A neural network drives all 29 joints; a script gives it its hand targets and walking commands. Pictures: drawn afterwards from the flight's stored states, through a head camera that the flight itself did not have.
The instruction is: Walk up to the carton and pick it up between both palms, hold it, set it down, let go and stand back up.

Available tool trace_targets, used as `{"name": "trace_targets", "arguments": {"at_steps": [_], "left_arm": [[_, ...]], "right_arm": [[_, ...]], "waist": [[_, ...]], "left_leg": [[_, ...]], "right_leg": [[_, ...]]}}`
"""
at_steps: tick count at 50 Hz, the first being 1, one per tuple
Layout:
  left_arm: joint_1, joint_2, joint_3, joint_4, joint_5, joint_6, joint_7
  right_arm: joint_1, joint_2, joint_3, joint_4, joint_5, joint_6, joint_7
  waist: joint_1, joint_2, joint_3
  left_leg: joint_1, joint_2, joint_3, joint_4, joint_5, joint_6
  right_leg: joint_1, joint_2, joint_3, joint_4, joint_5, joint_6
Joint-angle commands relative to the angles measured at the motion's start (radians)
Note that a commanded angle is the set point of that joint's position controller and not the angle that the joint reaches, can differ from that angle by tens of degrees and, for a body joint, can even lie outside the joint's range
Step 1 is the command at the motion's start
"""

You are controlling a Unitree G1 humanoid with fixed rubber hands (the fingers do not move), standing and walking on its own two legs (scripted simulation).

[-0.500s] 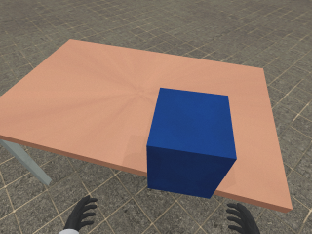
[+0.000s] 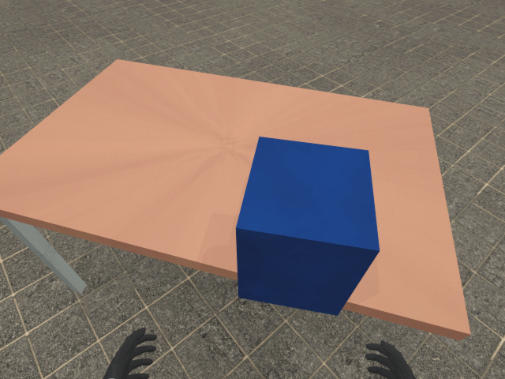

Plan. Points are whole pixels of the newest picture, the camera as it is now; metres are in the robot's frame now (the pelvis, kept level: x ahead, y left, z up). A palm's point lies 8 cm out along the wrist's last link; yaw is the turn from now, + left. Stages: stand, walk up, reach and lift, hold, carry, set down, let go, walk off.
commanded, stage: stand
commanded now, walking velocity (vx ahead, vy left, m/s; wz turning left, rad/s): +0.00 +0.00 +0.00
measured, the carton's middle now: (299, 228) +0.40 -0.06 -0.01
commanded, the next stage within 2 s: none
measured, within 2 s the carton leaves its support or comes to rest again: neither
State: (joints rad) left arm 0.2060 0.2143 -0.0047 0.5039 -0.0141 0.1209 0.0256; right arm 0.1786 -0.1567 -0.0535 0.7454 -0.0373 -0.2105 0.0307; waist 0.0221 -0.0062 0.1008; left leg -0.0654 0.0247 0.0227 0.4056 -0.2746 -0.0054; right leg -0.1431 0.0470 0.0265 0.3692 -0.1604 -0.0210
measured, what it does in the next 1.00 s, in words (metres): steps to the left: left foot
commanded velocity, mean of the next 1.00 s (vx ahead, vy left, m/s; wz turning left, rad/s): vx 0.00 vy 0.00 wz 0.00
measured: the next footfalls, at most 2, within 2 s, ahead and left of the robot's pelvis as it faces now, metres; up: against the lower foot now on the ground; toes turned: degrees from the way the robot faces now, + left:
left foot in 0.52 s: -0.01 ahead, +0.07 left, +0.00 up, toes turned -11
right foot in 1.06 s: -0.12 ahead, -0.03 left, +0.00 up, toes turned -19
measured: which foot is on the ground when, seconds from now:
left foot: down 0.00-0.20, up 0.22-0.50, down 0.52-1.00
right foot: down 0.00-0.56, up 0.58-1.00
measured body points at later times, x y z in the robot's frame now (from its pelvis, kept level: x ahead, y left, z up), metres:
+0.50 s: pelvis -0.05 +0.02 -0.01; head -0.06 +0.04 +0.44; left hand +0.10 +0.23 -0.14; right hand -0.09 -0.26 -0.13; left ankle -0.05 +0.08 -0.73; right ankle +0.03 -0.11 -0.74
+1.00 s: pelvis -0.08 +0.08 +0.00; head -0.07 +0.11 +0.45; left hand -0.11 +0.32 -0.16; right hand -0.12 -0.14 -0.13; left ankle -0.05 +0.08 -0.74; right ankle -0.20 -0.04 -0.72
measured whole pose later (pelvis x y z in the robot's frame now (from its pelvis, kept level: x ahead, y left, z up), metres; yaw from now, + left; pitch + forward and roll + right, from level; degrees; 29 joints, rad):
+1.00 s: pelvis -0.08 +0.08 +0.00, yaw -14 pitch +3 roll -3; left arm 0.49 0.17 0.03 1.06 0.00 0.04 0.04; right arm 0.35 -0.15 0.02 0.92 0.01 0.01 -0.03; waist -0.02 -0.02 -0.05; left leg -0.23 -0.12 0.07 0.22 -0.06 0.11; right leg -0.18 0.01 0.02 0.53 -0.41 0.00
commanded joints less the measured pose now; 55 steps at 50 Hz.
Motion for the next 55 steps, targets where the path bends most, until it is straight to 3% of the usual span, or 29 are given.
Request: {"name": "trace_targets", "arguments": {"at_steps": [1, 3, 5, 7, 10, 12, 15, 19, 23, 24, 25, 26, 27, 28, 30, 31, 34, 37, 40, 42, 44, 46, 49, 50, 51, 52, 53, 54, 55], "left_arm": [[0.073, 0.136, 0.079, 0.002, 0.057, -0.136, -0.027], [0.008, 0.107, 0.081, -0.041, 0.063, -0.146, -0.035], [0.077, 0.094, 0.084, -0.017, 0.065, -0.142, -0.036], [0.134, 0.119, 0.091, 0.005, 0.07, -0.145, -0.03], [0.149, 0.217, 0.116, 0.013, 0.068, -0.129, -0.018], [0.167, 0.19, 0.118, 0.01, 0.068, -0.13, -0.002], [0.141, 0.136, 0.098, 0.029, 0.054, -0.126, 0.008], [0.076, 0.156, 0.094, 0.051, 0.054, -0.117, 0.013], [0.036, 0.163, 0.103, 0.077, 0.046, -0.074, 0.007], [0.072, 0.133, 0.095, 0.095, 0.041, -0.067, 0.008], [0.161, 0.105, 0.091, 0.124, 0.037, -0.065, 0.003], [0.247, 0.066, 0.08, 0.146, 0.033, -0.069, 0.003], [0.206, 0.107, 0.087, 0.171, 0.051, -0.066, 0.009], [0.181, 0.114, 0.082, 0.181, 0.041, -0.065, 0.002], [0.13, 0.14, 0.086, 0.21, 0.036, -0.07, -0.016], [0.207, 0.088, 0.076, 0.251, 0.044, -0.079, -0.023], [0.289, 0.045, 0.064, 0.34, 0.046, -0.086, -0.021], [0.203, 0.061, 0.064, 0.338, 0.045, -0.1, -0.015], [0.305, 0.065, 0.064, 0.399, 0.017, -0.095, -0.004], [0.299, 0.048, 0.052, 0.434, 0.01, -0.097, 0.008], [0.248, 0.047, 0.051, 0.449, 0.014, -0.102, 0.015], [0.347, 0.052, 0.06, 0.511, 0.016, -0.108, 0.021], [0.627, 0.039, 0.063, 0.624, 0.007, -0.117, 0.035], [0.732, 0.059, 0.073, 0.678, 0.02, -0.122, 0.045], [0.777, 0.098, 0.086, 0.692, 0.022, -0.137, 0.058], [0.529, 0.087, 0.083, 0.625, 0.002, -0.149, 0.069], [0.279, 0.023, 0.06, 0.554, 0.025, -0.156, 0.076], [0.125, -0.01, 0.041, 0.519, 0.037, -0.144, 0.057], [0.055, 0.079, 0.054, 0.479, 0.033, -0.137, 0.051]], "right_arm": [[0.066, -0.285, -0.081, -0.117, -0.01, 0.251, -0.037], [0.122, -0.273, -0.07, -0.089, 0.007, 0.27, -0.03], [0.111, -0.263, -0.065, -0.073, 0.004, 0.28, -0.032], [0.076, -0.246, -0.061, -0.086, 0.001, 0.283, -0.034], [0.076, -0.168, -0.041, -0.099, 0.001, 0.296, -0.022], [0.094, -0.168, -0.03, -0.08, -0.006, 0.29, -0.024], [0.131, -0.208, -0.039, -0.024, -0.005, 0.267, -0.028], [0.183, -0.193, -0.021, 0.006, 0.001, 0.248, -0.036], [0.36, -0.196, -0.009, 0.086, 0.012, 0.256, -0.052], [0.364, -0.227, -0.011, 0.089, 0.001, 0.262, -0.062], [0.329, -0.243, -0.009, 0.078, -0.01, 0.263, -0.065], [0.237, -0.287, -0.01, 0.033, -0.013, 0.258, -0.064], [0.167, -0.305, -0.015, 0.013, -0.015, 0.255, -0.061], [0.132, -0.294, -0.012, 0.025, -0.012, 0.246, -0.064], [0.125, -0.179, 0.028, 0.052, 0.009, 0.215, -0.056], [0.096, -0.175, 0.034, 0.055, 0.011, 0.213, -0.065], [0.146, -0.248, 0.019, 0.073, 0.032, 0.208, -0.068], [0.305, -0.17, 0.033, 0.129, 0.038, 0.204, -0.054], [0.237, -0.171, 0.033, 0.124, 0.027, 0.208, -0.075], [0.223, -0.163, 0.037, 0.115, 0.026, 0.21, -0.078], [0.307, -0.092, 0.053, 0.155, 0.036, 0.21, -0.072], [0.318, -0.124, 0.047, 0.169, 0.047, 0.213, -0.071], [0.164, -0.206, 0.01, 0.141, 0.058, 0.23, -0.074], [0.103, -0.23, -0.007, 0.13, 0.065, 0.233, -0.065], [0.082, -0.18, 0.002, 0.12, 0.085, 0.238, -0.056], [0.177, -0.156, 0.001, 0.151, 0.102, 0.245, -0.047], [0.26, -0.177, -0.006, 0.204, 0.062, 0.263, -0.038], [0.352, -0.099, 0.009, 0.268, 0.013, 0.27, -0.04], [0.41, -0.097, 0.008, 0.274, 0.01, 0.271, -0.034]], "waist": [[-0.063, 0.027, -0.14], [-0.085, 0.106, -0.205], [-0.067, 0.065, -0.199], [-0.043, -0.015, -0.193], [-0.02, -0.337, -0.129], [-0.009, -0.275, -0.107], [-0.037, -0.126, -0.202], [-0.066, -0.024, -0.283], [-0.104, -0.15, -0.132], [-0.095, -0.09, -0.041], [-0.053, 0.1, -0.048], [-0.001, 0.268, 0.002], [-0.02, 0.214, 0.073], [-0.013, 0.273, 0.121], [0.015, 0.133, 0.145], [0.07, 0.076, 0.102], [0.05, -0.059, -0.014], [-0.042, 0.062, -0.082], [-0.014, 0.199, -0.139], [-0.04, 0.201, -0.155], [-0.087, 0.196, -0.123], [-0.066, 0.19, -0.106], [0.052, 0.179, -0.121], [0.093, 0.161, -0.123], [0.126, 0.018, -0.146], [0.012, -0.398, -0.121], [-0.079, -0.421, -0.071], [-0.164, -0.214, -0.045], [-0.167, -0.294, -0.056]], "left_leg": [[0.031, 0.124, 0.0, 0.097, 0.107, 0.064], [-0.077, 0.163, -0.03, 0.07, 0.163, 0.094], [-0.111, 0.194, -0.023, 0.083, 0.084, 0.119], [-0.157, 0.125, 0.043, 0.167, -0.066, 0.097], [-0.342, -0.106, 0.058, 0.481, -0.423, 0.027], [-0.442, -0.072, -0.013, 0.574, -0.419, 0.037], [-0.422, -0.084, -0.064, 0.588, -0.279, 0.048], [-0.28, -0.108, 0.006, 0.419, -0.204, 0.048], [-0.068, -0.114, 0.059, 0.041, -0.072, 0.061], [-0.064, -0.061, -0.015, -0.015, -0.077, 0.068], [-0.115, 0.083, -0.22, -0.14, -0.263, 0.089], [-0.24, 0.323, -0.527, -0.262, -0.476, 0.131], [-0.467, 0.383, -0.541, -0.354, -0.536, 0.174], [-0.614, 0.367, -0.546, -0.405, -0.594, 0.194], [-0.629, 0.195, -0.326, -0.336, -0.335, 0.12], [-0.497, 0.131, -0.224, -0.293, -0.221, 0.049], [-0.23, 0.113, -0.151, -0.224, -0.092, -0.033], [-0.169, 0.101, -0.239, -0.258, -0.176, -0.055], [-0.031, 0.138, -0.205, -0.277, -0.222, -0.034], [0.04, 0.151, -0.207, -0.246, -0.182, 0.004], [0.044, 0.168, -0.288, -0.261, -0.073, -0.015], [0.064, 0.162, -0.26, -0.287, 0.203, -0.093], [0.109, 0.085, -0.105, -0.301, 0.58, -0.25], [0.067, 0.021, -0.03, -0.204, 0.751, -0.325], [-0.06, -0.086, 0.054, 0.107, 0.825, -0.427], [-0.198, -0.068, -0.075, 0.576, 0.053, -0.284], [-0.226, -0.015, -0.142, 0.833, -0.229, -0.118], [-0.159, -0.02, -0.095, 0.644, -0.135, -0.011], [-0.077, -0.079, -0.019, 0.635, -0.151, -0.004]], "right_leg": [[-0.254, -0.048, 0.051, 0.151, 0.288, 0.015], [-0.199, -0.032, 0.042, 0.233, 0.227, -0.005], [-0.227, -0.027, 0.046, 0.274, 0.154, -0.011], [-0.233, -0.066, 0.123, 0.209, 0.233, -0.039], [-0.187, -0.236, 0.51, -0.095, 0.038, -0.168], [-0.134, -0.281, 0.596, -0.127, -0.054, -0.215], [-0.036, -0.186, 0.459, -0.108, -0.014, -0.141], [-0.062, -0.111, 0.285, -0.081, 0.006, -0.071], [-0.307, -0.067, 0.284, -0.087, -0.328, -0.031], [-0.391, -0.058, 0.295, -0.033, -0.403, -0.017], [-0.411, 0.012, 0.215, 0.153, -0.433, -0.005], [-0.467, 0.1, 0.094, 0.439, -0.382, 0.026], [-0.405, 0.075, 0.082, 0.558, -0.356, 0.043], [-0.304, 0.025, 0.12, 0.599, -0.311, 0.03], [-0.214, 0.021, 0.117, 0.662, -0.197, 0.029], [-0.263, 0.025, 0.112, 0.65, -0.17, 0.026], [-0.37, 0.045, 0.068, 0.681, -0.152, 0.017], [-0.296, 0.013, 0.038, 0.511, -0.115, 0.019], [-0.311, -0.009, 0.023, 0.433, -0.17, 0.024], [-0.307, -0.028, 0.025, 0.331, -0.256, 0.023], [-0.274, -0.055, 0.05, 0.21, -0.264, 0.018], [-0.202, -0.04, 0.001, 0.111, -0.271, 0.024], [-0.026, -0.024, -0.139, -0.148, -0.16, 0.019], [0.1, -0.036, -0.154, -0.291, -0.064, -0.016], [0.223, -0.19, 0.026, -0.371, 0.003, -0.12], [0.093, -0.439, 0.337, -0.28, 0.093, -0.215], [-0.108, -0.513, 0.361, -0.248, -0.036, -0.248], [-0.261, -0.337, 0.164, -0.225, -0.231, -0.155], [-0.4, -0.287, 0.123, -0.266, -0.399, -0.142]]}}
